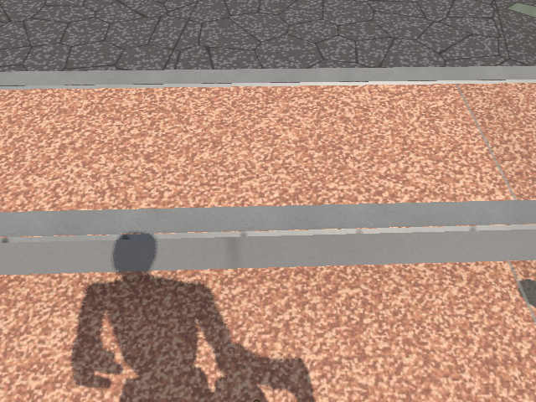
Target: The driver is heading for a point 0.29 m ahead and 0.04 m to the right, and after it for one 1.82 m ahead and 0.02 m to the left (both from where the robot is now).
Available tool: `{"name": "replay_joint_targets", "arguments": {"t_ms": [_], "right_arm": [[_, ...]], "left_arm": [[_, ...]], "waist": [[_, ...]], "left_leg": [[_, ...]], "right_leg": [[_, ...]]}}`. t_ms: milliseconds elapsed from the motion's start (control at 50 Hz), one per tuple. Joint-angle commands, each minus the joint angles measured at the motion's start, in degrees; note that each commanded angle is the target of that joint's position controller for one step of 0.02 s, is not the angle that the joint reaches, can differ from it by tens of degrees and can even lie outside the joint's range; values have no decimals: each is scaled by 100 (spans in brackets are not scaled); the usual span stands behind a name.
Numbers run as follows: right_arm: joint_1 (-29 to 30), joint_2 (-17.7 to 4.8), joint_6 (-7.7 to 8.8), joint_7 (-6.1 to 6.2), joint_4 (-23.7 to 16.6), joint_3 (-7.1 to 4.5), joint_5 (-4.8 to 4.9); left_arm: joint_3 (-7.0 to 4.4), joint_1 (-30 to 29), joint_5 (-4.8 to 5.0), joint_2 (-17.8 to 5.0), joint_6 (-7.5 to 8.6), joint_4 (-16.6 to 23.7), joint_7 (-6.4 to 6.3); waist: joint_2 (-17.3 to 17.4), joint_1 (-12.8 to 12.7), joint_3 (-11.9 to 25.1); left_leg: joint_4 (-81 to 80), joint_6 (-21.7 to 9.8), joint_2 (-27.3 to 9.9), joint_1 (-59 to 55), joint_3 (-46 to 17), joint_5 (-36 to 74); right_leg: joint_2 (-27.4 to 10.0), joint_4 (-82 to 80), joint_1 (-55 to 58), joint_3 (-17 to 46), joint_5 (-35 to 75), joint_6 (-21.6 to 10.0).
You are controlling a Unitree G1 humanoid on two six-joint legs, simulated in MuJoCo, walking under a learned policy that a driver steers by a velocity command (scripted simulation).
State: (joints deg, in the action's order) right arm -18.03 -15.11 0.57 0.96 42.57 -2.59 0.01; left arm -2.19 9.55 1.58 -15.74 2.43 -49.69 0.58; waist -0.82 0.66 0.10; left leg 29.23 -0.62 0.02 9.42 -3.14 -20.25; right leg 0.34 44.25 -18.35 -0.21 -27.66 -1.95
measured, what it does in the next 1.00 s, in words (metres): walks ahead: right foot, then left foot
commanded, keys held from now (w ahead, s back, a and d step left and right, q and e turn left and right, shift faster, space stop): w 0.16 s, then no key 0.84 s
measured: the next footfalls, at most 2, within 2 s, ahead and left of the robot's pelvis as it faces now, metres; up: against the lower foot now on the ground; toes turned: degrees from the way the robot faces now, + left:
right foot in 0.16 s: +0.12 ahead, -0.13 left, +0.00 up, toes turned -1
left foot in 0.56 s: +0.31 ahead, +0.09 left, +0.00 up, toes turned +0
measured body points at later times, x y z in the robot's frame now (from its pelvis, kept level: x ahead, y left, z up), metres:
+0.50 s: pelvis +0.15 -0.04 +0.01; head +0.18 -0.04 +0.46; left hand +0.19 +0.24 -0.12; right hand +0.33 -0.29 -0.09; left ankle +0.26 +0.10 -0.71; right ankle +0.08 -0.13 -0.73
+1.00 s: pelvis +0.23 -0.04 +0.00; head +0.24 -0.05 +0.45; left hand +0.30 +0.23 -0.13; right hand +0.36 -0.29 -0.12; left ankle +0.27 +0.09 -0.73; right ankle +0.19 -0.16 -0.73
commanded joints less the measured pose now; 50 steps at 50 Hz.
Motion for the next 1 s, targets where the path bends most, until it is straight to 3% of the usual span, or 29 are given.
{"name": "replay_joint_targets", "arguments": {"t_ms": [20, 60, 100, 140, 160, 180, 200, 220, 240, 280, 340, 380, 420, 520, 540, 560, 580, 600, 620, 640, 680, 720, 760, 800, 820, 840, 880, 940, 1000], "right_arm": [[-251, -1072, 236, 36, -231, -283, 70], [-83, -1135, 220, 20, -281, -305, 110], [71, -1169, 168, -15, -322, -316, 141], [43, -971, 169, -32, -318, -252, 111], [103, -761, 202, -35, -337, -179, 80], [194, -308, 251, -11, -558, -40, -20], [19, -446, 340, 81, -746, -95, 96], [-55, -811, 368, 96, -643, -198, 212], [52, -939, 353, 72, -572, -234, 205], [93, -831, 281, 57, -455, -261, 59], [68, -497, 200, 9, -430, -191, 12], [401, -284, 184, 9, -528, -98, 4], [708, -268, 172, -3, -599, -67, 11], [1051, -534, 159, -31, -691, -139, 0], [896, -583, 176, -29, -629, -171, -31], [726, -773, 195, 8, -571, -237, -76], [493, -1165, 191, 62, -585, -321, -129], [436, -1020, 131, 67, -539, -255, -210], [402, -544, 84, 15, -493, -134, -163], [587, -384, 89, -33, -436, -54, -115], [1042, -632, 124, -70, -415, -109, -86], [1503, -731, 126, -50, -404, -142, -113], [1712, -614, 75, -21, -333, -108, -91], [1396, -427, 61, -22, -122, -46, -77], [1268, -425, 40, -20, -71, -40, -132], [1326, -366, 18, 1, -71, -29, -147], [1373, -434, 38, 49, 22, -46, -125], [1225, -521, 84, 67, 221, -76, -69], [1189, -501, 86, 43, 402, -75, -27]], "left_arm": [[-142, -985, 89, -597, 331, 708, 112], [-91, -960, 19, -473, 370, 623, 215], [-100, -490, -23, -465, 347, 407, 275], [-199, 336, -4, -621, 267, 92, 227], [-274, 904, 22, -794, 248, -25, 164], [-385, 1452, -73, -1387, 247, -39, 89], [-438, 1553, -161, -1713, 275, -46, 143], [-331, 989, -149, -1370, 309, 73, 139], [-249, 624, -144, -1050, 313, 169, 117], [-172, 234, -150, -840, 272, 258, 89], [-148, 224, -200, -818, 217, 169, -9], [-141, 140, -195, -862, 159, 122, -77], [-156, 213, -180, -964, 99, 66, -103], [-166, 213, -55, -1013, -6, -94, -85], [-150, 144, -23, -965, -24, -106, -91], [-113, 327, -71, -852, -11, -169, -86], [-46, 516, -246, -691, 46, -127, -73], [71, 1144, -289, -336, 52, -246, -62], [62, 839, -213, -472, -39, -274, -65], [21, 491, -121, -608, -142, -161, -72], [-32, 392, -131, -681, -336, -178, -171], [-39, 590, -160, -601, -435, -289, -230], [2, 861, -212, -394, -416, -480, -211], [-12, 672, -340, -542, -402, -436, -179], [-47, 432, -282, -803, -400, -327, -208], [-57, 207, -224, -845, -365, -365, -209], [15, -57, -258, -602, -222, -348, -202], [14, 147, -218, -652, -70, -478, -165], [25, 284, -182, -652, -97, -602, -161]], "waist": [[1081, 247, -760], [966, 199, -511], [948, -72, -260], [781, -452, -70], [555, -749, 104], [-855, -869, 387], [-1640, -746, 568], [-988, -487, 96], [-695, -367, -206], [-405, -175, -241], [-435, -47, -33], [-379, -65, 3], [-457, -187, 90], [-394, -175, 44], [-318, -27, 102], [-144, 40, 239], [343, -1, 711], [1082, -241, 1387], [1146, 3, 1390], [1104, -8, 1020], [848, -124, 505], [873, -346, 340], [854, -517, 460], [599, -369, 369], [221, -144, 77], [-264, -17, -207], [-325, 1, -230], [-156, -79, 84], [-81, -131, 186]], "left_leg": [[-1926, -1236, -1761, -844, -2462, -936], [-1842, -1024, -1345, -556, -1641, -165], [-1683, -915, -1072, 205, -1072, 211], [-1147, -723, -886, 982, -800, 346], [-302, -489, -653, 1399, -501, 571], [1829, 5, -38, 2234, 153, -37], [3171, 186, 372, 3029, -141, -1447], [3796, 145, -32, 3390, -402, -1240], [3831, 96, -255, 3330, -271, -803], [3448, 121, -524, 2948, -88, -203], [2747, 262, -451, 2255, 169, 324], [1821, 317, -414, 1915, 263, 750], [1141, 335, -318, 1577, 352, 1195], [147, 68, -170, 1082, 310, 1502], [-330, -58, -98, 675, 365, 1894], [-691, -205, -171, 73, 233, 2787], [-299, -481, -832, -909, -365, 4925], [-79, -1306, -1659, -1794, -1262, 5530], [-445, -1584, -1885, -1537, -1724, 4905], [-710, -1470, -1798, -1201, -1753, 3901], [-1049, -1205, -1608, -432, -1525, 2555], [-1264, -993, -1336, 374, -1130, 1849], [-1147, -802, -991, 810, -589, 1345], [-1020, -348, -626, 999, -256, 63], [-952, -109, -393, 918, -73, -494], [-805, 51, -201, 420, 148, -163], [-424, 16, -209, -16, 143, 738], [-248, -91, -266, -115, 126, 2043], [-192, -73, -265, -152, 158, 2404]], "right_leg": [[-419, 271, -2146, 239, -183, -292], [-264, -535, -1218, -71, 453, -250], [42, -1190, 227, -434, 1507, -96], [235, -1401, 1605, -509, 1768, -32], [-68, -1577, 2304, -89, 1550, -179], [-1455, -2403, 2939, 1939, 1159, -723], [-2302, -3221, 2973, 4060, 821, -1544], [-2354, -3196, 2588, 3752, 937, -1576], [-2083, -3059, 2168, 2884, 1792, -1375], [-1622, -3020, 1704, 1730, 3501, -1079], [-1219, -3005, 1354, 752, 5207, -1032], [-1065, -2973, 1204, 370, 5505, -981], [-1044, -2924, 1195, 261, 5511, -941], [-1244, -2497, 1391, 518, 4990, -833], [-1138, -2235, 1345, 508, 4764, -698], [-886, -1883, 1231, 446, 4613, -479], [-551, -1248, 797, 248, 3620, -190], [-188, -541, 164, 114, 1564, 167], [-108, -99, 12, 280, -377, 329], [-162, 174, -281, 369, -1071, 394], [-292, 286, -390, 375, -875, 505], [-341, -297, 193, 284, -177, 562], [-213, -1255, 997, 14, 1222, 506], [-320, -1843, 1233, 159, 1912, 327], [-553, -2088, 715, 393, 1215, 135], [-496, -2215, -113, 438, 167, -29], [-485, -2392, -297, 461, 429, 46], [-429, -2162, 281, 365, 1728, 146], [-385, -2059, 565, 302, 2300, 123]]}}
